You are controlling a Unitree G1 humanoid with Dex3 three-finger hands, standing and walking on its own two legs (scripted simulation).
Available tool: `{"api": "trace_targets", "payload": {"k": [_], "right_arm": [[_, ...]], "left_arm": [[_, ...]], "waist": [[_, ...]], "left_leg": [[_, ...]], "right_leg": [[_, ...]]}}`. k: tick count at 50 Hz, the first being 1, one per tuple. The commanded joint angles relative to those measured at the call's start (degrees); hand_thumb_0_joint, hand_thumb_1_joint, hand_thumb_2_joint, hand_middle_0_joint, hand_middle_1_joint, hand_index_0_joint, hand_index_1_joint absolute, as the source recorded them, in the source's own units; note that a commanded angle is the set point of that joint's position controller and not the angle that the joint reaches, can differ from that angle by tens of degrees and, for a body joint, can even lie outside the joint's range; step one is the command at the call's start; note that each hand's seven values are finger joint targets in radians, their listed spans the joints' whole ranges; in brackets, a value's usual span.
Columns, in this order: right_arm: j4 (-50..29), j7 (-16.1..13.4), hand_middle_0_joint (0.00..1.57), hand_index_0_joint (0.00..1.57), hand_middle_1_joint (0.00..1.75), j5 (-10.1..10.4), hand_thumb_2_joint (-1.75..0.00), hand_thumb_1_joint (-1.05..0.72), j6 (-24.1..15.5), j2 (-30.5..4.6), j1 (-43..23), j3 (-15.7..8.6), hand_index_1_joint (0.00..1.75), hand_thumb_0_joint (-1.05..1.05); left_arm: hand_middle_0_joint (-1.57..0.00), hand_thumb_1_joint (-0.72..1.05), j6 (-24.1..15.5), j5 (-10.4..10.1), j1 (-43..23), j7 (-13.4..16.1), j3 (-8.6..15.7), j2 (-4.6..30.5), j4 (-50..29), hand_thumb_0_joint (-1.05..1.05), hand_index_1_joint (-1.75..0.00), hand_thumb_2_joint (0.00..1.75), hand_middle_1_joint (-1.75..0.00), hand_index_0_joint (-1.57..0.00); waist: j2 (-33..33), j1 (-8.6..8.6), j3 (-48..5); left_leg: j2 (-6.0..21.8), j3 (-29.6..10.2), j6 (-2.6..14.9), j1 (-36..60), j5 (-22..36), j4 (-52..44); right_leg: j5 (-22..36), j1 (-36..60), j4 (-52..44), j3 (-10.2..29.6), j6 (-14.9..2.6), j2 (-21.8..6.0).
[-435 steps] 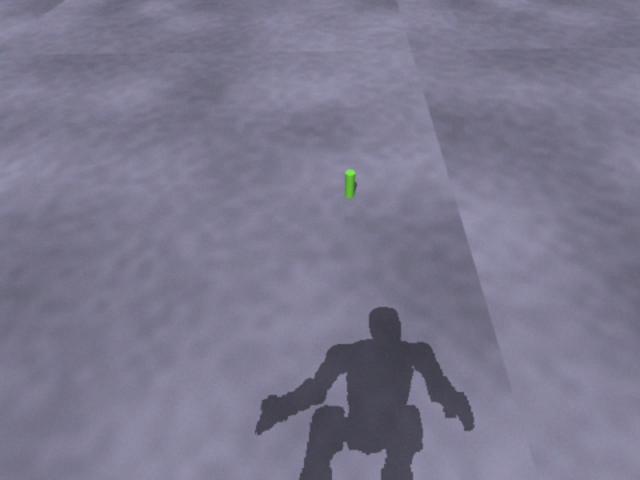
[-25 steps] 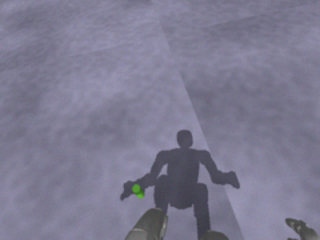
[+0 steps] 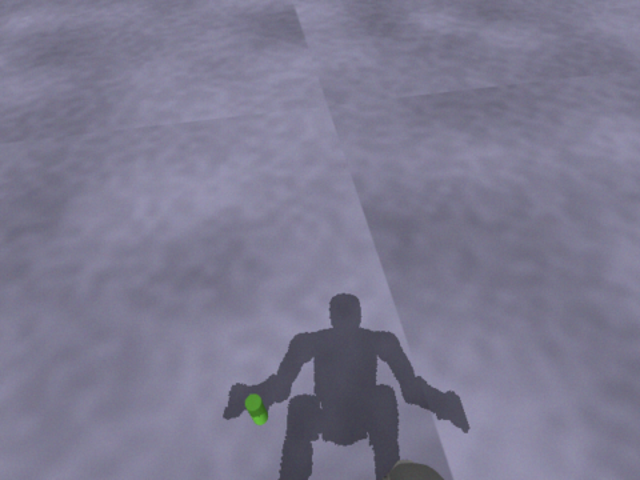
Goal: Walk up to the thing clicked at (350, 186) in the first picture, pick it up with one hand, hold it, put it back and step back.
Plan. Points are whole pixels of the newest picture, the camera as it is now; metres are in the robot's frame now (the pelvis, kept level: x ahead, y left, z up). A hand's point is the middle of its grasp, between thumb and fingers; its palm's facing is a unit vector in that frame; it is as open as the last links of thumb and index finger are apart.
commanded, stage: walk up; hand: left
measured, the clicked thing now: (257, 410) +0.41 +0.22 -0.68
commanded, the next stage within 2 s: none
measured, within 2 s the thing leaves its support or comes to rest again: neither
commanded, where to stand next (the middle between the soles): +0.05 +0.02 m, yaw -2 degrees
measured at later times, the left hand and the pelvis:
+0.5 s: hand out of the picture +0.02 +0.33 -0.14, palm faces -0.07 -0.91 -0.41, open 7.4 cm; pelvis -0.03 +0.04 +0.01, yaw -2 degrees
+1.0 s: hand out of the picture +0.14 +0.28 -0.13, palm faces -0.09 -0.89 -0.44, open 7.4 cm; pelvis +0.02 +0.02 +0.00, yaw -4 degrees
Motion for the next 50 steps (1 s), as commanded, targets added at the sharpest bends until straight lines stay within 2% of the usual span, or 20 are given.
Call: {"api": "trace_targets", "payload": {"k": [1,5,11,12,13,14,16,18,22,26,31,32,33,34,35,36,40,43,48,50], "right_arm": [[-3.66,-1.74,0.2,0.2,0.3,0.13,-0.9,-0.9,1.94,-10.51,1.56,-3.63,0.3,0.0],[-2.07,-0.07,0.2,0.2,0.3,-1.03,-0.9,-0.9,2.74,-10.61,2.66,-4.55,0.3,0.0],[1.68,1.42,0.2,0.2,0.3,-2.12,-0.9,-0.9,2.25,-10.53,5.85,-5.51,0.3,0.0],[1.21,1.22,0.2,0.2,0.3,-2.98,-0.9,-0.9,1.78,-13.47,5.31,-6.12,0.3,0.0],[-2.18,0.88,0.2,0.2,0.3,-2.99,-0.9,-0.9,1.49,-19.96,-1.28,-6.91,0.3,0.0],[-3.34,0.59,0.2,0.2,0.3,-2.44,-0.9,-0.9,0.88,-21.0,-7.12,-7.05,0.3,0.0],[-2.95,-0.96,0.2,0.2,0.3,-2.61,-0.9,-0.9,-1.09,-15.15,-11.06,-5.04,0.3,0.0],[-1.76,-1.35,0.2,0.2,0.3,-1.66,-0.9,-0.9,-2.78,-14.95,-8.53,-5.05,0.3,0.0],[-0.11,-0.64,0.2,0.2,0.3,-2.56,-0.9,-0.9,-4.37,-16.91,0.49,-6.1,0.3,0.0],[-0.56,-0.26,0.2,0.2,0.3,-2.04,-0.9,-0.9,-5.29,-17.56,5.17,-6.5,0.3,0.0],[-3.7,0.67,0.2,0.2,0.3,-1.29,-0.9,-0.9,-3.86,-14.61,-2.11,-4.63,0.3,0.0],[-4.19,0.6,0.2,0.2,0.3,-0.93,-0.9,-0.9,-3.42,-11.5,-2.48,-3.46,0.3,0.0],[-6.34,0.88,0.2,0.2,0.3,-0.54,-0.9,-0.9,-3.42,-8.22,-1.53,-2.56,0.3,0.0],[-7.77,0.49,0.2,0.2,0.3,-0.36,-0.9,-0.9,-3.15,-7.87,-3.65,-2.45,0.3,0.0],[-6.99,-0.22,0.2,0.2,0.3,-1.09,-0.9,-0.9,-2.54,-11.71,-5.29,-3.85,0.3,0.0],[-5.09,0.0,0.2,0.2,0.3,-0.52,-0.9,-0.9,-2.38,-12.34,-2.55,-3.88,0.3,0.0],[-0.51,-0.07,0.2,0.2,0.3,-0.17,-0.9,-0.9,-1.62,-9.08,3.47,-3.41,0.3,0.0],[-0.25,-0.74,0.2,0.2,0.3,1.02,-0.9,-0.9,-0.6,-8.21,1.44,-2.76,0.3,0.0],[-1.35,-1.62,0.2,0.2,0.3,0.1,-0.9,-0.9,0.2,-10.22,-0.7,-3.74,0.3,0.0],[-1.9,-1.53,0.2,0.2,0.3,-1.06,-0.9,-0.9,-0.06,-12.46,-1.01,-4.36,0.3,0.0]], "left_arm": [[-0.2,0.9,-1.56,0.4,1.83,2.59,4.01,19.42,-4.01,0.0,-0.3,0.9,-0.3,-0.2],[-0.2,0.9,-0.34,1.59,-3.77,3.61,4.04,18.5,-4.48,0.0,-0.3,0.9,-0.3,-0.2],[-0.2,0.9,1.7,1.53,-7.39,2.9,3.29,15.98,-5.42,0.0,-0.3,0.9,-0.3,-0.2],[-0.2,0.9,2.01,1.09,-6.33,2.94,2.39,12.96,-5.68,0.0,-0.3,0.9,-0.3,-0.2],[-0.2,0.9,1.88,0.34,-7.52,3.42,2.23,11.37,-5.76,0.0,-0.3,0.9,-0.3,-0.2],[-0.2,0.9,1.49,1.15,-11.12,3.81,3.68,15.67,-4.97,0.0,-0.3,0.9,-0.3,-0.2],[-0.2,0.9,1.62,0.14,-3.7,2.73,3.26,13.34,-1.96,0.0,-0.3,0.9,-0.3,-0.2],[-0.2,0.9,1.15,0.21,0.11,1.57,3.09,13.33,-0.45,0.0,-0.3,0.9,-0.3,-0.2],[-0.2,0.9,0.14,1.97,-5.36,-0.59,3.01,13.47,-3.53,0.0,-0.3,0.9,-0.3,-0.2],[-0.2,0.9,-0.93,2.09,-7.15,-1.64,2.94,14.36,-5.06,0.0,-0.3,0.9,-0.3,-0.2],[-0.2,0.9,-2.7,0.95,4.11,-1.44,2.82,11.73,-1.52,0.0,-0.3,0.9,-0.3,-0.2],[-0.2,0.9,-2.97,0.97,9.5,-0.7,3.6,13.3,0.35,0.0,-0.3,0.9,-0.3,-0.2],[-0.2,0.9,-3.5,1.4,16.6,-0.05,5.48,19.02,0.63,0.0,-0.3,0.9,-0.3,-0.2],[-0.2,0.9,-3.99,1.27,15.91,0.34,5.69,23.8,-0.61,0.0,-0.3,0.9,-0.3,-0.2],[-0.2,0.9,-3.75,0.7,12.23,0.17,5.34,23.37,-2.16,0.0,-0.3,0.9,-0.3,-0.2],[-0.2,0.9,-3.93,-0.03,9.49,0.37,4.89,21.0,-2.87,0.0,-0.3,0.9,-0.3,-0.2],[-0.2,0.9,-3.86,0.37,0.49,1.46,2.23,15.61,-4.66,0.0,-0.3,0.9,-0.3,-0.2],[-0.2,0.9,-2.35,-0.14,-2.96,2.21,1.43,14.57,-5.54,0.0,-0.3,0.9,-0.3,-0.2],[-0.2,0.9,1.54,-0.66,-5.3,2.63,1.72,15.66,-7.43,0.0,-0.3,0.9,-0.3,-0.2],[-0.2,0.9,2.14,-1.48,-4.75,3.0,1.63,14.05,-7.32,0.0,-0.3,0.9,-0.3,-0.2]], "waist": [[-7.14,1.42,-10.3],[-10.53,0.05,-7.79],[-8.82,-1.55,-7.6],[2.14,-2.12,-5.97],[15.63,-2.59,-2.24],[9.08,-2.7,3.06],[-1.74,2.22,1.01],[2.25,2.05,-4.97],[6.74,-3.4,-4.26],[7.56,-5.02,-1.7],[10.47,2.19,-4.74],[5.25,4.89,-7.73],[-8.18,7.8,-10.67],[-12.6,6.85,-8.35],[-4.21,5.91,-3.92],[-0.42,4.05,-1.6],[-4.52,-0.93,0.85],[-11.14,-0.76,-1.17],[-12.43,-0.72,-7.02],[-5.6,-0.98,-8.7]], "left_leg": [[-2.71,-6.62,2.08,-10.97,-9.75,24.56],[-0.2,-3.04,1.02,-11.06,-2.75,19.72],[-2.84,3.41,1.85,3.34,1.4,-7.97],[2.75,-8.21,4.1,2.18,-8.69,-17.66],[18.25,-32.93,10.89,-10.73,-24.28,-32.34],[21.89,-36.85,15.9,-20.26,-20.1,-34.54],[14.04,-21.1,10.6,-11.81,0.11,-24.72],[13.42,-16.67,10.62,-1.14,1.8,-21.07],[15.91,-19.42,13.46,10.34,-6.53,-24.41],[17.68,-19.68,14.76,15.84,4.65,-24.77],[9.59,-1.72,9.37,0.42,26.73,-13.43],[6.3,2.08,6.7,-4.94,28.56,-3.31],[0.96,4.0,3.76,-18.28,15.67,13.11],[-4.87,1.58,2.59,-28.82,-5.2,17.7],[-0.58,-5.51,2.46,-28.25,-6.64,21.63],[0.76,-7.22,2.64,-28.83,-2.12,20.96],[1.36,-4.31,0.17,-12.6,5.08,11.8],[-2.16,-0.26,-0.08,-8.34,6.23,7.63],[-3.74,3.94,1.15,-4.78,12.55,-4.73],[0.17,-1.24,2.83,-1.69,37.95,-11.34]], "right_leg": [[11.77,9.11,-14.87,29.7,-16.35,-22.05],[-12.96,-0.18,-13.55,16.58,-12.42,-14.76],[-25.23,-12.83,-6.02,12.32,-7.24,-10.07],[-28.24,-18.16,5.27,9.39,-5.25,-4.07],[-25.38,-19.22,20.64,2.12,-2.25,4.9],[-24.17,-14.14,27.17,9.71,-2.36,3.07],[-15.74,-14.52,31.41,13.25,-2.63,4.66],[-13.53,-13.19,25.37,9.8,-2.18,2.18],[-18.07,-16.36,15.24,5.89,-0.95,1.55],[-21.35,-18.79,10.19,4.7,-1.98,0.48],[-7.59,8.96,-8.08,-3.88,-3.03,3.66],[-3.16,19.56,-11.82,-1.83,-3.09,3.06],[-11.32,30.09,-15.99,18.0,-5.33,-6.61],[-12.45,29.2,-21.82,40.47,-13.02,-20.3],[-11.39,22.57,-21.18,39.77,-16.34,-23.39],[-7.64,22.8,-18.98,30.57,-14.52,-19.61],[20.69,3.52,-14.26,9.91,-11.61,-11.71],[40.83,2.05,-9.05,5.69,-11.26,-11.48],[27.91,3.63,2.42,7.38,-9.76,-9.8],[17.33,2.84,7.98,7.28,-6.01,-6.25]]}}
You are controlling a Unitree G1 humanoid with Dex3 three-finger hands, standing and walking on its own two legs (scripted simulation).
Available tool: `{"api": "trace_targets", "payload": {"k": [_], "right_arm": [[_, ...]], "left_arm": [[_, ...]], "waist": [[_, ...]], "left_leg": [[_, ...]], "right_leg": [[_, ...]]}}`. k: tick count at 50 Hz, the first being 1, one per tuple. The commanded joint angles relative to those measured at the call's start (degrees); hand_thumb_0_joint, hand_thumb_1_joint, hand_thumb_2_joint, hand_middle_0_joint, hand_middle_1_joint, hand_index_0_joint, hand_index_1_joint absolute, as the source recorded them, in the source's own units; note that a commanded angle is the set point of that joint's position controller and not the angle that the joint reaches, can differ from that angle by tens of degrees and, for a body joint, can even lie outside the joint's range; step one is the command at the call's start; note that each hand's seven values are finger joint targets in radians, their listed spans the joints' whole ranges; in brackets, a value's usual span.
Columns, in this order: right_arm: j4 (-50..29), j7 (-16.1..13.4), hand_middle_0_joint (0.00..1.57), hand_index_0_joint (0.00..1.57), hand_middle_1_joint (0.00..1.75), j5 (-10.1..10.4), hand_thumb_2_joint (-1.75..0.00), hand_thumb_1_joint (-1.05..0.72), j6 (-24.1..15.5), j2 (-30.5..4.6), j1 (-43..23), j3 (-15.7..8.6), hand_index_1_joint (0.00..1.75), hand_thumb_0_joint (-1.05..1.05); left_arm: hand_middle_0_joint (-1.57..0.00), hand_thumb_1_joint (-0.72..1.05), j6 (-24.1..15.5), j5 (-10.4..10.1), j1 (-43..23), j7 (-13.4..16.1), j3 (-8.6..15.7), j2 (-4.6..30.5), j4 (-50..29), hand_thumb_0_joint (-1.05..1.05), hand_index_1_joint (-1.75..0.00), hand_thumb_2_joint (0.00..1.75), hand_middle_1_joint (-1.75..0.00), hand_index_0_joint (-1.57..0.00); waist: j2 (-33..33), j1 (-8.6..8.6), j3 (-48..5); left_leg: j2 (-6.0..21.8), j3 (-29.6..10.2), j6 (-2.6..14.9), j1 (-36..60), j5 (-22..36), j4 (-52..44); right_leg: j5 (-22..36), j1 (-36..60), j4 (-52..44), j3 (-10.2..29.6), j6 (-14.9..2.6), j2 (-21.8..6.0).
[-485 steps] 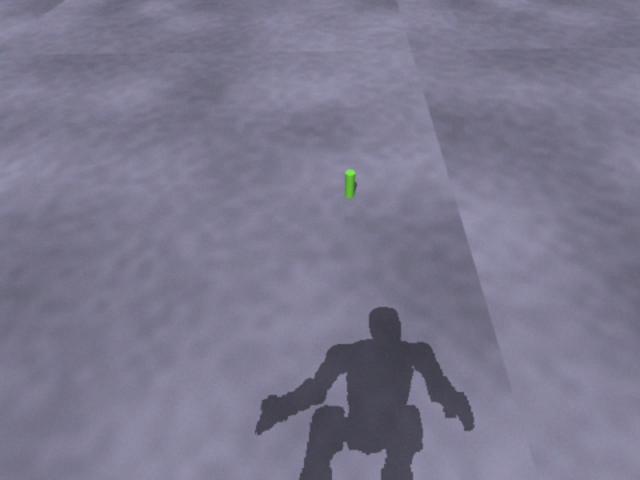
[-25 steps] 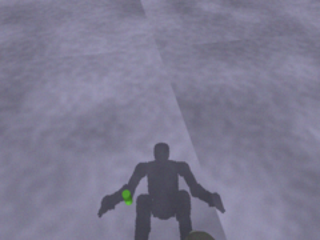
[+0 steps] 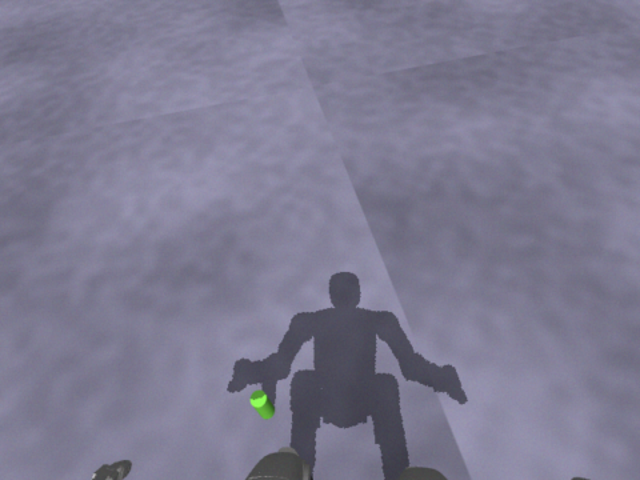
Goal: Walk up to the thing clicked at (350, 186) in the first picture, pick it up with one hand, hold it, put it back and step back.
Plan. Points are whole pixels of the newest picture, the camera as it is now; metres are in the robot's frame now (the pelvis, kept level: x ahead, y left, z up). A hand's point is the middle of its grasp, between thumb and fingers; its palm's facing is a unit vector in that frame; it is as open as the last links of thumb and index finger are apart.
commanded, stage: walk up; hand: left
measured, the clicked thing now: (263, 405) +0.38 +0.23 -0.68
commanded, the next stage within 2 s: none
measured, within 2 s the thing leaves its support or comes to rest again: neither
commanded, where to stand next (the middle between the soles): +0.04 +0.00 m, yaw +2 degrees
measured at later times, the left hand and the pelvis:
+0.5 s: hand out of the picture -0.03 +0.26 -0.12, palm faces +0.03 -0.93 -0.37, open 7.4 cm; pelvis -0.04 +0.00 +0.02, yaw +0 degrees
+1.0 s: hand out of the picture +0.08 +0.27 -0.13, palm faces +0.03 -0.90 -0.44, open 7.4 cm; pelvis -0.01 -0.01 +0.00, yaw +1 degrees
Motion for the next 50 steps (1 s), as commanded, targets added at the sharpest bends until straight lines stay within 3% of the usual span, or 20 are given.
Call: {"api": "trace_targets", "payload": {"k": [1,2,3,6,10,13,14,15,16,18,24,29,30,31,32,38,42,48,49,50], "right_arm": [[-4.1,-1.08,0.2,0.2,0.3,-2.4,-0.9,-0.9,-0.65,-15.72,3.19,-4.99,0.3,0.0],[-5.24,-0.46,0.2,0.2,0.3,-1.23,-0.9,-0.9,-0.54,-18.48,1.14,-5.57,0.3,0.0],[-5.02,-0.39,0.2,0.2,0.3,-1.39,-0.9,-0.9,-0.48,-18.1,1.57,-5.9,0.3,0.0],[-6.85,-1.28,0.2,0.2,0.3,-1.58,-0.9,-0.9,-0.03,-13.4,-4.82,-4.6,0.3,0.0],[-5.18,-0.79,0.2,0.2,0.3,-2.72,-0.9,-0.9,-0.99,-12.87,-2.07,-4.25,0.3,0.0],[-4.22,-0.45,0.2,0.2,0.3,-2.83,-0.9,-0.9,-0.21,-13.86,-2.87,-4.07,0.3,0.0],[-3.92,-0.37,0.2,0.2,0.3,-2.39,-0.9,-0.9,-0.09,-9.96,-1.52,-2.98,0.3,0.0],[-5.19,-0.51,0.2,0.2,0.3,-2.22,-0.9,-0.9,-0.72,-7.94,-8.23,-2.21,0.3,0.0],[-4.14,-1.02,0.2,0.2,0.3,-2.17,-0.9,-0.9,-1.39,-12.39,-9.09,-3.59,0.3,0.0],[-0.15,-0.09,0.2,0.2,0.3,-0.88,-0.9,-0.9,-2.6,-9.34,-2.84,-2.71,0.3,0.0],[-3.13,2.07,0.2,0.2,0.3,-1.75,-0.9,-0.9,-4.9,-11.03,-5.36,-3.34,0.3,0.0],[-0.59,1.43,0.2,0.2,0.3,-1.45,-0.9,-0.9,-6.62,-8.9,6.91,-4.31,0.3,0.0],[0.78,0.28,0.2,0.2,0.3,-1.87,-0.9,-0.9,-6.97,-11.94,13.76,-5.7,0.3,0.0],[0.05,-0.65,0.2,0.2,0.3,-2.83,-0.9,-0.9,-7.31,-16.8,15.93,-6.73,0.3,0.0],[-1.76,-0.75,0.2,0.2,0.3,-1.73,-0.9,-0.9,-7.23,-20.33,14.07,-7.41,0.3,0.0],[-4.25,-1.55,0.2,0.2,0.3,-0.67,-0.9,-0.9,-6.98,-11.24,0.98,-2.59,0.3,0.0],[-6.13,-1.47,0.2,0.2,0.3,-1.42,-0.9,-0.9,-2.56,-12.23,-2.8,-2.94,0.3,0.0],[-7.2,-0.94,0.2,0.2,0.3,0.27,-0.9,-0.9,1.47,-10.98,-5.85,-3.07,0.3,0.0],[-6.64,-0.86,0.2,0.2,0.3,0.88,-0.9,-0.9,1.8,-8.5,-2.97,-2.44,0.3,0.0],[-6.64,-1.02,0.2,0.2,0.3,1.17,-0.9,-0.9,2.09,-5.3,-0.99,-1.43,0.3,0.0]], "left_arm": [[-0.2,0.9,0.31,-1.77,0.21,1.62,3.86,11.86,-4.61,0.0,-0.3,0.9,-0.3,-0.2],[-0.2,0.9,0.91,-2.32,1.92,2.37,3.82,11.27,-4.21,0.0,-0.3,0.9,-0.3,-0.2],[-0.2,0.9,1.44,-1.54,0.72,2.96,4.14,12.02,-3.05,0.0,-0.3,0.9,-0.3,-0.2],[-0.2,0.9,1.29,-1.57,2.44,2.38,4.74,12.27,-0.81,0.0,-0.3,0.9,-0.3,-0.2],[-0.2,0.9,-0.13,0.99,3.43,-0.21,4.83,10.77,0.34,0.0,-0.3,0.9,-0.3,-0.2],[-0.2,0.9,-0.86,2.49,10.25,-0.99,5.95,10.55,4.19,0.0,-0.3,0.9,-0.3,-0.2],[-0.2,0.9,-1.38,3.54,10.09,-0.77,6.69,12.45,4.06,0.0,-0.3,0.9,-0.3,-0.2],[-0.2,0.9,-1.3,4.19,6.64,-0.48,7.89,18.67,2.17,0.0,-0.3,0.9,-0.3,-0.2],[-0.2,0.9,-1.59,3.98,-0.5,-0.71,7.91,20.19,-0.75,0.0,-0.3,0.9,-0.3,-0.2],[-0.2,0.9,-3.01,2.94,-3.22,-0.63,6.21,13.18,0.07,0.0,-0.3,0.9,-0.3,-0.2],[-0.2,0.9,-3.51,3.16,9.36,-2.95,7.73,15.32,0.13,0.0,-0.3,0.9,-0.3,-0.2],[-0.2,0.9,-2.54,1.74,6.91,-3.68,5.41,12.8,-2.24,0.0,-0.3,0.9,-0.3,-0.2],[-0.2,0.9,-2.38,1.41,7.59,-3.59,4.37,9.9,-3.26,0.0,-0.3,0.9,-0.3,-0.2],[-0.2,0.9,-2.28,1.26,8.38,-3.64,3.17,5.36,-4.73,0.0,-0.3,0.9,-0.3,-0.2],[-0.2,0.9,-1.32,1.56,8.81,-2.78,4.43,11.41,-3.65,0.0,-0.3,0.9,-0.3,-0.2],[-0.2,0.9,-0.19,0.04,11.83,-2.36,4.53,10.84,2.32,0.0,-0.3,0.9,-0.3,-0.2],[-0.2,0.9,0.29,-1.78,8.72,0.07,4.44,10.9,1.14,0.0,-0.3,0.9,-0.3,-0.2],[-0.2,0.9,-0.45,0.43,8.83,0.9,5.54,11.89,1.43,0.0,-0.3,0.9,-0.3,-0.2],[-0.2,0.9,-0.99,1.53,6.99,1.07,6.19,14.49,0.33,0.0,-0.3,0.9,-0.3,-0.2],[-0.2,0.9,-1.52,1.97,4.29,1.13,6.83,18.44,-1.91,0.0,-0.3,0.9,-0.3,-0.2]], "waist": [[1.13,-0.81,-13.0],[9.3,-0.84,-15.66],[8.62,-2.13,-16.32],[5.9,0.94,-14.89],[4.71,-1.19,-17.57],[4.68,2.06,-13.55],[-3.71,2.24,-10.82],[-16.17,5.69,-3.34],[-11.33,3.92,3.51],[-5.01,0.01,1.93],[-10.6,5.79,0.44],[-6.68,-1.97,-7.27],[0.49,-4.71,-12.81],[11.35,-4.66,-13.1],[4.59,-4.57,-12.11],[3.97,1.94,-1.74],[11.99,1.06,-4.51],[3.23,2.69,-11.08],[-6.56,2.17,-10.75],[-17.06,1.06,-9.56]], "left_leg": [[12.13,-14.61,6.72,11.93,38.48,-12.92],[19.63,-22.35,15.3,13.63,49.33,-14.43],[21.67,-26.48,17.69,10.57,44.84,-16.01],[15.98,-14.8,14.23,8.05,30.98,-13.04],[14.12,-18.47,11.83,12.5,-14.67,-17.73],[10.15,-12.59,6.55,-1.05,-21.27,-15.74],[5.43,-7.86,2.1,-10.08,-20.17,-6.1],[-2.47,-2.51,-0.22,-14.15,-16.69,3.72],[0.56,-7.51,-0.84,-5.74,-12.96,9.5],[-1.44,-6.57,-0.8,-8.91,-7.15,6.61],[0.57,0.76,-0.14,-11.84,-9.49,0.03],[-2.45,5.63,1.36,18.8,4.12,-20.02],[0.94,-0.53,2.5,32.31,1.73,-21.16],[16.01,-26.06,7.03,38.28,-6.66,-26.24],[24.58,-37.6,13.55,29.49,-15.37,-28.64],[14.55,-7.87,10.12,4.36,21.78,-24.05],[12.98,-2.55,12.4,5.37,49.35,-16.44],[8.39,-3.73,6.11,3.86,20.76,-0.94],[4.29,-2.06,3.33,-0.96,10.71,6.25],[-4.72,-1.52,0.31,-7.76,-16.89,16.95]], "right_leg": [[20.53,-3.67,10.28,3.61,-3.12,0.27],[-9.96,-5.66,21.51,0.99,-2.51,6.61],[-18.22,-5.39,29.85,5.87,-2.54,7.02],[-11.58,-7.14,32.02,5.75,-2.74,4.73],[-14.72,-3.42,5.04,0.66,-1.86,2.51],[-5.7,13.33,-18.64,-1.88,-4.11,4.38],[-14.11,16.82,-25.76,10.59,-6.35,-1.37],[-37.68,-0.16,-33.48,34.8,-12.22,-16.66],[-39.24,-13.35,-34.86,37.7,-15.78,-21.1],[-10.31,2.18,-28.79,19.71,-9.94,-11.19],[-11.94,15.99,-30.73,16.86,-13.28,-12.7],[18.09,4.37,-12.67,2.7,-9.41,-7.58],[17.44,-3.97,0.69,-1.09,-6.77,-4.29],[-6.6,-19.27,13.77,-1.99,-3.35,3.77],[-10.71,-20.08,18.2,4.18,-3.74,1.41],[0.07,-4.59,12.85,6.23,-1.56,-1.46],[-0.79,-3.34,13.04,-0.38,-0.04,2.09],[13.99,6.35,-11.14,-2.52,-1.2,2.16],[25.36,7.87,-15.3,6.14,-2.76,-4.26],[39.61,7.04,-20.0,24.8,-8.83,-18.99]]}}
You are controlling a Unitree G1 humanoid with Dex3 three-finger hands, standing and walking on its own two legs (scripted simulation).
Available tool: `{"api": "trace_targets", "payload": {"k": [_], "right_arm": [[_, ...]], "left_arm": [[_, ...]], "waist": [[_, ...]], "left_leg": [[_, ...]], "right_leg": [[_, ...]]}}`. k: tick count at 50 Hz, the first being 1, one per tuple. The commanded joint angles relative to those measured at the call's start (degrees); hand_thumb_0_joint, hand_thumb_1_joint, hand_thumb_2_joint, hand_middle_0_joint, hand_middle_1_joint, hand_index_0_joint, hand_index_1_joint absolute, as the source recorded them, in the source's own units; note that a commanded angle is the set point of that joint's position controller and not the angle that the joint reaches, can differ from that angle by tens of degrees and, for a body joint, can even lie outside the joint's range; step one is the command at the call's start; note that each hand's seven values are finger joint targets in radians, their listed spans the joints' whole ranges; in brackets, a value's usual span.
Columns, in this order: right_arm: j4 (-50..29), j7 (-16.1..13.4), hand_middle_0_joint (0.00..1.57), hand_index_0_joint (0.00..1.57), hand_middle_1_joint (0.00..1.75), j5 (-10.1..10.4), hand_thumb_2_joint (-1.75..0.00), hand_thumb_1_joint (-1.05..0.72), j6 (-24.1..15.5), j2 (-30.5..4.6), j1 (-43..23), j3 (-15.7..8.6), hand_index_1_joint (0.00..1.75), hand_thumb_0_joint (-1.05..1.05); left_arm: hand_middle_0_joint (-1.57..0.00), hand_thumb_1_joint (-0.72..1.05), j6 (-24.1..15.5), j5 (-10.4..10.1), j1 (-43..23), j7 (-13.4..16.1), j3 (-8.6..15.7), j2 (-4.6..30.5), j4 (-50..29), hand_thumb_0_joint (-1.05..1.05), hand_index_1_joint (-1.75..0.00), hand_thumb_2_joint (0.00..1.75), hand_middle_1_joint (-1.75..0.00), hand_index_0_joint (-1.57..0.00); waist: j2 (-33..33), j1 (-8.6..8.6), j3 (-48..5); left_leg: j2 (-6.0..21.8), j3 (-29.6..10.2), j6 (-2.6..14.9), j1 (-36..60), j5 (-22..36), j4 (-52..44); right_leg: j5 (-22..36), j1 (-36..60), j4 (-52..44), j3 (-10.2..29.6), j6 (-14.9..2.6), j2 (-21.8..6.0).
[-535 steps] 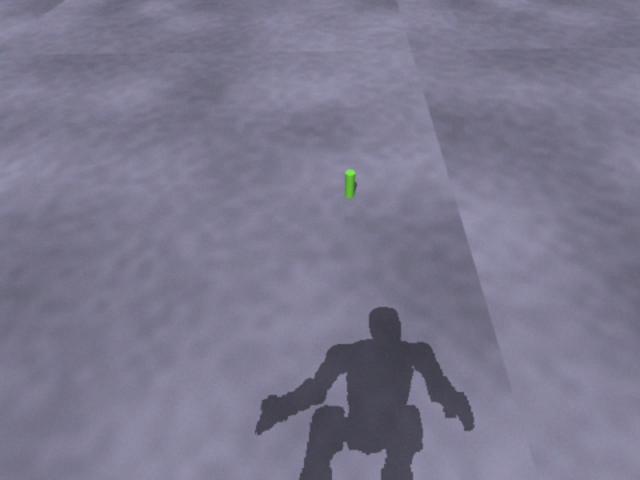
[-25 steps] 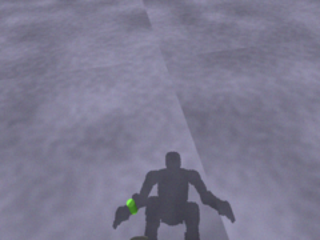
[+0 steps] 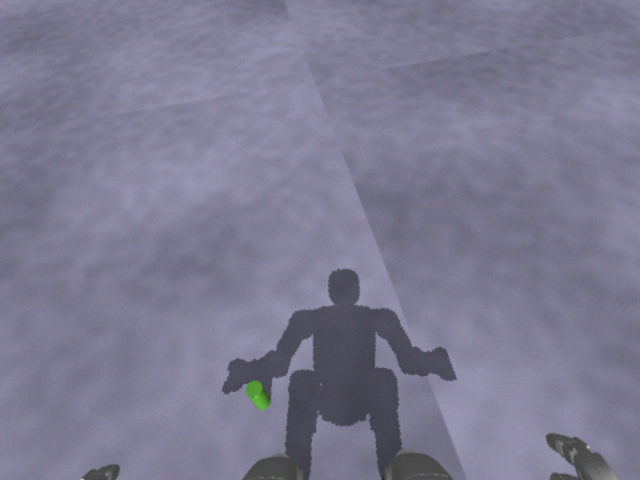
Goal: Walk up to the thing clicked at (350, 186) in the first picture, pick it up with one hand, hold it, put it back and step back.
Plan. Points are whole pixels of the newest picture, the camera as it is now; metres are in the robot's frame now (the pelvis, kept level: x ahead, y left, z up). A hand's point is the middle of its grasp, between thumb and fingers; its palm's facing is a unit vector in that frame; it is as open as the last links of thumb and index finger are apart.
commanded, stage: walk up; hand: left
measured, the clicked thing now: (258, 395) +0.40 +0.24 -0.67
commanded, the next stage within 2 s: none
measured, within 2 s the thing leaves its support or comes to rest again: neither
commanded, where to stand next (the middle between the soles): +0.05 +0.01 m, yaw +1 degrees
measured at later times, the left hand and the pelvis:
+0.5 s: hand out of the picture +0.02 +0.29 -0.11, palm faces +0.00 -0.92 -0.38, open 7.4 cm; pelvis -0.02 +0.00 +0.03, yaw +3 degrees
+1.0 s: hand out of the picture +0.09 +0.33 -0.15, palm faces +0.03 -0.91 -0.42, open 7.4 cm; pelvis -0.03 +0.04 -0.01, yaw +1 degrees
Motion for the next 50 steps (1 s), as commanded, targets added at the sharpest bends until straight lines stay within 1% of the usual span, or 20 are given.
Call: {"api": "trace_targets", "payload": {"k": [1,4,9,12,14,15,16,21,28,29,30,31,32,37,42,44,45,46,47,50], "right_arm": [[-3.09,-2.24,0.2,0.2,0.3,0.66,-0.9,-0.9,1.68,-9.88,2.68,-3.89,0.3,0.0],[-1.21,-1.61,0.2,0.2,0.3,0.62,-0.9,-0.9,1.78,-12.52,6.75,-5.44,0.3,0.0],[2.03,0.7,0.2,0.2,0.3,-0.96,-0.9,-0.9,-1.8,-12.48,9.06,-4.54,0.3,0.0],[3.29,1.35,0.2,0.2,0.3,-1.7,-0.9,-0.9,-2.8,-11.73,12.16,-4.59,0.3,0.0],[6.72,0.99,0.2,0.2,0.3,-3.47,-0.9,-0.9,-3.45,-11.83,20.32,-5.88,0.3,0.0],[4.21,0.87,0.2,0.2,0.3,-4.87,-0.9,-0.9,-3.44,-16.44,15.61,-6.57,0.3,0.0],[1.63,1.07,0.2,0.2,0.3,-3.94,-0.9,-0.9,-3.49,-21.43,13.18,-7.21,0.3,0.0],[1.32,0.7,0.2,0.2,0.3,-2.15,-0.9,-0.9,-7.25,-15.41,7.72,-5.39,0.3,0.0],[0.39,1.01,0.2,0.2,0.3,-2.54,-0.9,-0.9,-3.27,-12.45,9.11,-4.37,0.3,0.0],[0.94,1.06,0.2,0.2,0.3,-1.79,-0.9,-0.9,-3.12,-9.83,12.92,-3.49,0.3,0.0],[0.21,1.06,0.2,0.2,0.3,-1.38,-0.9,-0.9,-3.29,-7.9,16.66,-2.7,0.3,0.0],[-0.7,0.77,0.2,0.2,0.3,-1.65,-0.9,-0.9,-2.66,-9.89,17.15,-3.12,0.3,0.0],[0.23,0.15,0.2,0.2,0.3,-2.25,-0.9,-0.9,-1.76,-13.15,14.88,-4.64,0.3,0.0],[3.1,0.77,0.2,0.2,0.3,-1.84,-0.9,-0.9,-0.57,-11.27,15.87,-4.88,0.3,0.0],[4.52,-0.82,0.2,0.2,0.3,0.05,-0.9,-0.9,-0.63,-10.58,13.88,-4.69,0.3,0.0],[5.79,-1.51,0.2,0.2,0.3,-0.7,-0.9,-0.9,-1.62,-11.72,16.54,-5.16,0.3,0.0],[5.13,-1.82,0.2,0.2,0.3,-1.74,-0.9,-0.9,-2.47,-14.67,13.93,-5.49,0.3,0.0],[2.59,-1.86,0.2,0.2,0.3,-1.93,-0.9,-0.9,-2.99,-20.12,8.87,-6.39,0.3,0.0],[1.73,-1.72,0.2,0.2,0.3,-1.25,-0.9,-0.9,-3.19,-23.65,7.33,-7.27,0.3,0.0],[1.39,-3.52,0.2,0.2,0.3,-1.88,-0.9,-0.9,-4.77,-18.85,2.31,-6.44,0.3,0.0]], "left_arm": [[-0.2,0.9,-1.44,2.2,3.02,1.28,4.98,21.43,-4.8,0.0,-0.3,0.9,-0.3,-0.2],[-0.2,0.9,-1.3,2.18,-4.12,2.25,4.62,16.05,-5.92,0.0,-0.3,0.9,-0.3,-0.2],[-0.2,0.9,-1.58,4.89,-0.57,-0.07,4.93,13.48,-6.41,0.0,-0.3,0.9,-0.3,-0.2],[-0.2,0.9,-0.5,4.11,2.6,-1.27,6.02,16.34,-5.49,0.0,-0.3,0.9,-0.3,-0.2],[-0.2,0.9,0.36,3.72,1.22,-1.18,4.28,12.59,-5.93,0.0,-0.3,0.9,-0.3,-0.2],[-0.2,0.9,0.03,2.68,1.0,-0.82,2.38,6.02,-7.35,0.0,-0.3,0.9,-0.3,-0.2],[-0.2,0.9,-1.06,2.94,-6.9,-0.22,4.47,13.56,-8.18,0.0,-0.3,0.9,-0.3,-0.2],[-0.2,0.9,-2.85,1.96,2.74,-3.45,3.99,12.46,-1.9,0.0,-0.3,0.9,-0.3,-0.2],[-0.2,0.9,-4.24,1.34,7.17,-0.81,2.75,10.32,1.13,0.0,-0.3,0.9,-0.3,-0.2],[-0.2,0.9,-4.84,1.72,9.63,-0.2,3.35,12.33,1.71,0.0,-0.3,0.9,-0.3,-0.2],[-0.2,0.9,-5.53,2.26,13.67,0.34,4.81,16.96,1.92,0.0,-0.3,0.9,-0.3,-0.2],[-0.2,0.9,-5.47,2.03,13.4,0.64,5.17,21.07,0.54,0.0,-0.3,0.9,-0.3,-0.2],[-0.2,0.9,-5.2,1.71,11.29,0.77,5.0,20.87,0.06,0.0,-0.3,0.9,-0.3,-0.2],[-0.2,0.9,-4.62,2.22,2.8,1.37,3.09,16.53,-1.94,0.0,-0.3,0.9,-0.3,-0.2],[-0.2,0.9,-1.18,1.98,-4.08,1.06,2.39,14.85,-4.82,0.0,-0.3,0.9,-0.3,-0.2],[-0.2,0.9,0.57,1.23,-6.46,0.73,1.76,12.85,-5.99,0.0,-0.3,0.9,-0.3,-0.2],[-0.2,0.9,1.37,0.93,-4.92,0.66,1.15,9.75,-6.17,0.0,-0.3,0.9,-0.3,-0.2],[-0.2,0.9,1.9,0.76,-2.15,0.83,1.21,8.27,-5.91,0.0,-0.3,0.9,-0.3,-0.2],[-0.2,0.9,2.42,1.17,-3.3,1.51,2.62,12.51,-4.83,0.0,-0.3,0.9,-0.3,-0.2],[-0.2,0.9,2.95,1.62,0.53,0.64,3.5,13.09,-2.42,0.0,-0.3,0.9,-0.3,-0.2]], "waist": [[-16.5,2.36,-13.5],[-8.49,-1.23,-12.09],[-19.96,3.24,-17.08],[-17.51,1.63,-12.76],[-2.2,-4.82,-10.2],[17.07,-3.25,-4.66],[7.53,-6.07,4.3],[5.47,-0.95,-1.37],[6.0,0.68,-5.93],[-1.4,1.63,-9.37],[-9.99,2.24,-14.24],[-11.47,1.61,-15.25],[-6.19,1.6,-12.88],[-9.99,-1.45,-6.42],[-15.73,-2.39,-9.83],[-11.49,-4.46,-11.73],[-1.18,-3.64,-10.21],[9.75,-1.17,-10.33],[8.51,-2.9,-11.41],[2.37,1.09,-10.07]], "left_leg": [[-7.06,-10.61,1.73,-5.47,-21.74,29.35],[-6.8,-13.91,0.22,-7.24,-9.07,39.37],[-5.61,0.1,-1.68,-6.33,-15.24,10.69],[-6.03,4.31,1.3,4.84,-16.82,-10.8],[-4.62,1.31,3.66,26.72,-6.03,-31.82],[10.84,-28.43,6.84,25.92,-29.83,-36.52],[22.69,-42.89,14.17,9.0,-45.23,-40.95],[11.27,-15.04,11.33,11.39,-15.92,-33.42],[6.09,-2.97,8.67,3.61,12.9,-11.59],[2.98,-0.4,7.09,2.49,12.21,-1.6],[-1.4,0.4,4.91,-4.11,-0.31,10.08],[-2.83,-2.42,3.93,-9.8,-14.74,15.85],[0.05,-6.46,3.61,-8.7,-18.41,20.82],[2.62,-5.41,1.87,-2.71,-8.71,14.94],[-2.57,2.34,1.09,3.38,-4.78,4.86],[-3.25,3.31,1.12,8.2,6.37,-6.61],[3.78,-7.4,2.63,6.3,8.91,-15.39],[19.7,-28.56,9.79,3.88,13.7,-22.24],[25.61,-35.79,17.62,-1.57,15.92,-23.95],[17.69,-22.65,12.92,4.14,10.82,-17.99]], "right_leg": [[31.75,3.08,-19.03,33.13,-17.52,-26.54],[16.75,1.63,-14.85,17.86,-12.63,-16.37],[-28.56,13.71,-21.22,15.28,-10.84,-11.21],[-25.91,7.47,-20.91,14.22,-10.02,-11.83],[-25.0,-10.59,-5.66,2.66,-1.23,-3.75],[-23.53,-29.23,14.55,-2.54,-0.38,4.48],[-17.34,-30.97,14.25,5.74,-0.01,0.12],[-1.84,-13.63,10.46,4.96,-0.14,-0.49],[5.66,13.42,-12.92,-3.75,-0.49,2.74],[7.12,18.8,-17.04,-1.0,-0.78,1.53],[6.9,25.98,-19.44,16.58,-4.07,-9.36],[-1.09,24.3,-23.26,35.25,-12.12,-21.36],[-6.3,17.09,-23.11,37.16,-16.41,-23.82],[1.44,-0.14,-18.88,14.9,-11.08,-13.21],[29.38,-3.19,-8.24,9.25,-11.59,-11.18],[17.31,-6.05,0.31,7.99,-7.51,-7.71],[4.9,-9.12,8.67,7.58,-4.9,-1.3],[-15.45,-12.48,20.06,4.08,-2.26,5.52],[-22.28,-8.47,28.98,10.89,-2.04,5.5],[-12.62,-13.94,37.12,13.35,-2.16,3.68]]}}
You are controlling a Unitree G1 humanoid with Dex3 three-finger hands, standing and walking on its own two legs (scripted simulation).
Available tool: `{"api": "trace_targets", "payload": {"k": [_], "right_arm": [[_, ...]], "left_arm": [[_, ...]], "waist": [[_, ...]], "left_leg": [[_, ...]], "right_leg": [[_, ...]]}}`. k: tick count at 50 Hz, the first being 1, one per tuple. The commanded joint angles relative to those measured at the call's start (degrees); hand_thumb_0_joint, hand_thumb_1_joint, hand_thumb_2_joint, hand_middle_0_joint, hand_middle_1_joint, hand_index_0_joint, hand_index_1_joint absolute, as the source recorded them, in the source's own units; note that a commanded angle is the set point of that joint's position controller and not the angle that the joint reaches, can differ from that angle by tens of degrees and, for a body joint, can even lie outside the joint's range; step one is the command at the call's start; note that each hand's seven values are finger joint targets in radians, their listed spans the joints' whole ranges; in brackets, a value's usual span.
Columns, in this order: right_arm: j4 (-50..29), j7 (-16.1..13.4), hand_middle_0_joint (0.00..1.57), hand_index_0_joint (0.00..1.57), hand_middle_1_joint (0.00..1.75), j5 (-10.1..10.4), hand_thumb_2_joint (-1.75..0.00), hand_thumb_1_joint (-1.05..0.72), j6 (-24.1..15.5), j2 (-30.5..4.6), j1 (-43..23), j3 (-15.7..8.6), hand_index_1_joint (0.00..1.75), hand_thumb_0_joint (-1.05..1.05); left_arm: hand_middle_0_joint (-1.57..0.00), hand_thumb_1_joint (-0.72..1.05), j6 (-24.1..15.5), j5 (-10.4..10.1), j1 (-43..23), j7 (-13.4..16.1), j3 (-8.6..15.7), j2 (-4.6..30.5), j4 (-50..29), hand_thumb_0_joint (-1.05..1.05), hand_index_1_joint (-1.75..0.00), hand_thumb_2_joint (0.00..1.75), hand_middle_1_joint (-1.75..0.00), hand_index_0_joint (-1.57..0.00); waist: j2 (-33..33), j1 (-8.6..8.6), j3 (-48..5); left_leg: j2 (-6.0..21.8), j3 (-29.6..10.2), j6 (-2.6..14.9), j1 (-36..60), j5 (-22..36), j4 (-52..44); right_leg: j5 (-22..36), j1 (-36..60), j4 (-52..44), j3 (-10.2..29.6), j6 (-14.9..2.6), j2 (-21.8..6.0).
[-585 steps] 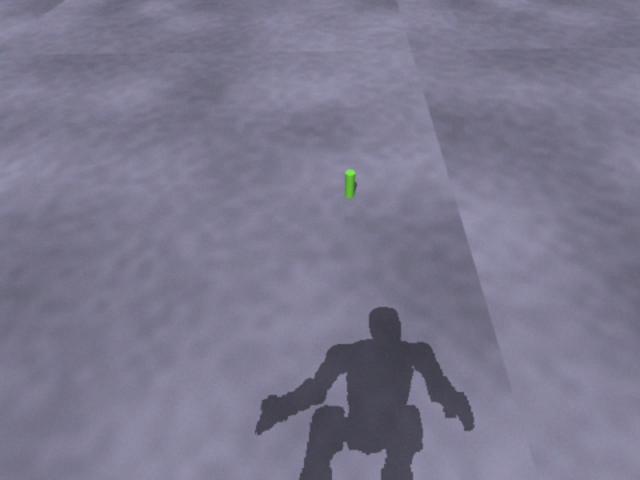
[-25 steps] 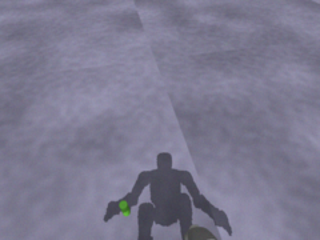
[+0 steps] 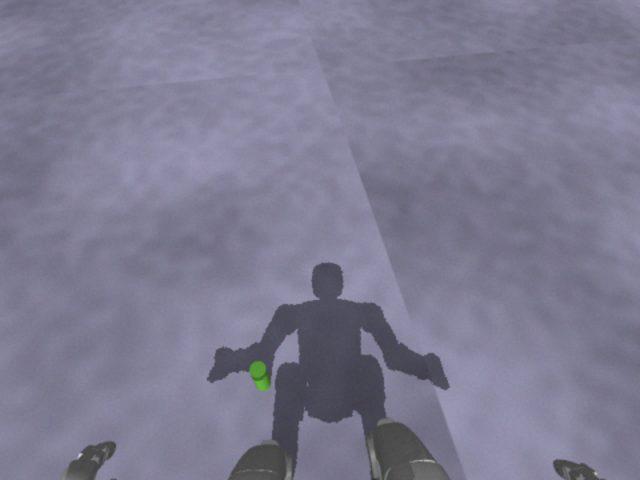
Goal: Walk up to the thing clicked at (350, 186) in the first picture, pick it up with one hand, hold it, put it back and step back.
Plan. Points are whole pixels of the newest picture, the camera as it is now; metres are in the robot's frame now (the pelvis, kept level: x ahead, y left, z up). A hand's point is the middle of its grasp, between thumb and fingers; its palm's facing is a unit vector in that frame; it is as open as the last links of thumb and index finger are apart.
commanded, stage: walk up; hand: left
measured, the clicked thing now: (260, 376) +0.43 +0.19 -0.66
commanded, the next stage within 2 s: none
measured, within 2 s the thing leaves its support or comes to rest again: neither
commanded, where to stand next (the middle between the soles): +0.08 -0.03 m, yaw +0 degrees
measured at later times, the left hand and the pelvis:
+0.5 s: hand out of the picture +0.03 +0.24 -0.09, palm faces -0.05 -0.89 -0.46, open 7.4 cm; pelvis +0.02 -0.05 +0.04, yaw -4 degrees
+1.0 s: hand out of the picture +0.10 +0.23 -0.13, palm faces -0.03 -0.91 -0.42, open 7.4 cm; pelvis +0.00 -0.04 +0.00, yaw -2 degrees
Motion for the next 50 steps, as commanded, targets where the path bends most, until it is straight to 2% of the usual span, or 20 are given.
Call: {"api": "trace_targets", "payload": {"k": [1,5,9,12,14,15,16,17,19,25,27,31,33,34,35,39,45,46,48,50], "right_arm": [[-2.96,-3.34,0.2,0.2,0.3,-0.33,-0.9,-0.9,-2.98,-19.52,1.71,-5.99,0.3,0.0],[-2.26,-1.78,0.2,0.2,0.3,-1.35,-0.9,-0.9,-4.71,-20.81,10.01,-7.21,0.3,0.0],[-3.92,0.18,0.2,0.2,0.3,-2.2,-0.9,-0.9,-4.41,-20.92,10.63,-6.81,0.3,0.0],[-6.24,1.43,0.2,0.2,0.3,-2.06,-0.9,-0.9,-3.37,-20.37,6.05,-6.53,0.3,0.0],[-7.87,1.63,0.2,0.2,0.3,-2.39,-0.9,-0.9,-1.92,-16.52,1.16,-5.63,0.3,0.0],[-9.66,1.34,0.2,0.2,0.3,-1.86,-0.9,-0.9,-1.71,-10.68,1.14,-3.92,0.3,0.0],[-11.61,0.93,0.2,0.2,0.3,-0.63,-0.9,-0.9,-1.73,-9.59,-1.52,-3.42,0.3,0.0],[-10.33,0.54,0.2,0.2,0.3,0.34,-0.9,-0.9,-2.31,-15.01,-2.09,-4.59,0.3,0.0],[-6.14,1.92,0.2,0.2,0.3,0.59,-0.9,-0.9,-2.79,-16.59,6.82,-5.47,0.3,0.0],[-3.5,2.5,0.2,0.2,0.3,0.17,-0.9,-0.9,-0.08,-11.33,12.05,-4.45,0.3,0.0],[-4.66,2.1,0.2,0.2,0.3,0.5,-0.9,-0.9,0.01,-10.66,9.06,-3.86,0.3,0.0],[-4.6,1.1,0.2,0.2,0.3,0.61,-0.9,-0.9,-0.06,-11.75,6.59,-3.63,0.3,0.0],[-3.91,0.66,0.2,0.2,0.3,-0.02,-0.9,-0.9,-0.5,-14.44,6.97,-4.53,0.3,0.0],[-5.01,0.5,0.2,0.2,0.3,-0.85,-0.9,-0.9,-0.74,-18.49,8.77,-5.62,0.3,0.0],[-5.7,0.43,0.2,0.2,0.3,0.63,-0.9,-0.9,-1.1,-18.71,8.78,-5.31,0.3,0.0],[-6.75,-0.45,0.2,0.2,0.3,0.6,-0.9,-0.9,0.38,-15.31,-0.36,-4.46,0.3,0.0],[-6.18,-0.21,0.2,0.2,0.3,0.71,-0.9,-0.9,1.62,-14.68,-4.08,-3.64,0.3,0.0],[-6.26,-0.28,0.2,0.2,0.3,1.05,-0.9,-0.9,1.74,-13.35,-3.82,-3.16,0.3,0.0],[-6.4,-1.37,0.2,0.2,0.3,0.73,-0.9,-0.9,1.44,-12.29,-7.84,-3.58,0.3,0.0],[-4.26,-1.11,0.2,0.2,0.3,1.44,-0.9,-0.9,0.86,-12.85,-4.1,-3.7,0.3,0.0]], "left_arm": [[-0.2,0.9,-0.52,0.67,7.77,-0.78,4.05,12.53,-2.29,0.0,-0.3,0.9,-0.3,-0.2],[-0.2,0.9,-2.39,2.22,6.07,-4.88,4.78,13.3,-3.72,0.0,-0.3,0.9,-0.3,-0.2],[-0.2,0.9,-4.55,1.95,4.55,-5.23,4.64,12.77,-3.75,0.0,-0.3,0.9,-0.3,-0.2],[-0.2,0.9,-5.45,1.44,14.36,-5.54,5.04,11.84,-0.91,0.0,-0.3,0.9,-0.3,-0.2],[-0.2,0.9,-6.04,1.41,29.3,-4.52,6.46,12.27,3.68,0.0,-0.3,0.9,-0.3,-0.2],[-0.2,0.9,-6.27,2.34,33.8,-3.62,8.01,17.43,3.62,0.0,-0.3,0.9,-0.3,-0.2],[-0.2,0.9,-6.88,2.74,26.64,-2.89,7.91,21.25,-0.32,0.0,-0.3,0.9,-0.3,-0.2],[-0.2,0.9,-7.07,2.32,19.42,-2.87,7.19,20.88,-3.27,0.0,-0.3,0.9,-0.3,-0.2],[-0.2,0.9,-8.78,1.24,13.67,-2.2,6.24,18.17,-3.62,0.0,-0.3,0.9,-0.3,-0.2],[-0.2,0.9,-9.56,1.17,9.33,-0.81,3.89,12.86,-4.46,0.0,-0.3,0.9,-0.3,-0.2],[-0.2,0.9,-8.78,0.36,9.9,-0.53,3.4,12.65,-4.49,0.0,-0.3,0.9,-0.3,-0.2],[-0.2,0.9,-6.01,-0.94,8.87,0.26,2.85,13.42,-4.37,0.0,-0.3,0.9,-0.3,-0.2],[-0.2,0.9,-5.57,-1.64,11.25,0.65,1.92,11.76,-3.66,0.0,-0.3,0.9,-0.3,-0.2],[-0.2,0.9,-5.61,-2.29,13.59,0.93,1.56,9.72,-4.17,0.0,-0.3,0.9,-0.3,-0.2],[-0.2,0.9,-4.82,-3.03,15.24,1.31,1.61,8.57,-3.75,0.0,-0.3,0.9,-0.3,-0.2],[-0.2,0.9,-3.85,-1.93,12.37,1.32,2.0,10.62,-0.68,0.0,-0.3,0.9,-0.3,-0.2],[-0.2,0.9,-4.1,0.82,13.78,0.27,3.12,8.61,2.06,0.0,-0.3,0.9,-0.3,-0.2],[-0.2,0.9,-4.22,1.67,13.53,0.07,3.83,10.09,1.62,0.0,-0.3,0.9,-0.3,-0.2],[-0.2,0.9,-3.97,2.42,4.79,-0.42,5.71,19.35,-2.13,0.0,-0.3,0.9,-0.3,-0.2],[-0.2,0.9,-4.41,1.9,-0.22,-0.17,4.3,13.77,-4.08,0.0,-0.3,0.9,-0.3,-0.2]], "waist": [[7.11,1.19,-12.95],[11.22,-3.37,-14.18],[15.01,-4.83,-5.69],[16.88,-0.34,-7.32],[7.78,8.14,-9.12],[-10.04,10.69,-7.93],[-12.32,8.8,-2.35],[-3.21,6.36,3.82],[3.02,0.03,3.0],[-4.88,-2.04,1.42],[-9.62,-0.3,-0.8],[-9.8,-0.01,-6.77],[-1.08,-0.96,-10.74],[8.3,-1.89,-15.57],[12.62,-1.82,-20.93],[9.03,0.01,-15.57],[9.37,1.25,-14.29],[6.14,1.38,-13.53],[-14.67,2.67,-6.96],[-3.95,-0.52,-5.77]], "left_leg": [[17.92,-22.79,11.89,11.51,6.5,-21.15],[16.41,-25.36,11.53,22.34,-26.93,-28.18],[16.95,-21.77,13.46,14.81,-23.26,-30.68],[13.36,-13.69,10.98,4.98,-20.32,-29.75],[6.22,-3.68,5.84,-10.89,-22.73,-13.68],[-0.83,3.34,2.24,-24.01,-22.82,6.81],[-4.03,-6.49,0.41,-32.3,-14.14,15.85],[-0.4,-14.2,0.64,-28.4,-7.95,15.44],[0.88,-14.06,0.72,-24.7,1.06,13.45],[-0.08,-10.12,-1.63,-2.17,7.34,4.55],[-0.84,-5.66,-0.84,0.96,8.3,-0.67],[-2.14,0.97,1.48,7.54,11.42,-12.97],[-0.36,-2.24,3.97,16.28,33.66,-16.03],[9.69,-15.5,9.12,21.74,49.38,-16.1],[18.16,-28.46,18.12,24.2,55.76,-18.15],[12.6,-18.75,12.36,8.49,15.25,-21.02],[11.74,-18.65,8.64,-1.87,11.5,-17.2],[9.76,-17.51,6.1,-6.39,6.44,-14.36],[-5.71,-6.39,0.38,-6.92,-13.24,12.05],[-5.83,-8.63,0.63,-5.24,-10.16,19.48]], "right_leg": [[2.89,-4.36,12.91,3.48,-0.68,-1.02],[-1.52,-7.16,-0.09,-2.14,0.98,-1.91],[-7.07,-2.37,-13.06,-6.96,0.72,-3.42],[-2.84,14.14,-24.48,-12.4,-0.7,-2.04],[6.78,37.23,-36.89,-14.51,-1.08,-0.84],[-8.24,42.9,-45.79,2.98,-3.48,-9.21],[-30.36,31.35,-56.1,31.6,-9.03,-24.41],[-34.54,22.52,-58.73,33.58,-11.51,-27.76],[-18.79,25.67,-53.75,18.5,-7.88,-21.62],[29.59,10.92,-44.81,-7.45,-7.05,-16.01],[49.87,14.35,-38.96,-10.0,-7.19,-15.98],[52.4,19.0,-26.52,-9.18,-5.99,-15.28],[42.62,15.81,-16.69,-10.81,-2.28,-10.98],[29.18,10.63,-4.02,-11.77,0.4,-5.16],[-4.85,7.96,3.65,-10.36,0.64,-0.04],[-4.85,9.31,-1.0,-5.94,-1.23,-5.15],[8.84,20.17,-24.7,-9.76,-1.05,-2.2],[6.07,21.34,-28.24,-4.88,-2.74,-4.38],[4.13,3.92,-44.99,24.17,-15.41,-27.05],[27.94,5.79,-37.78,12.02,-14.72,-22.38]]}}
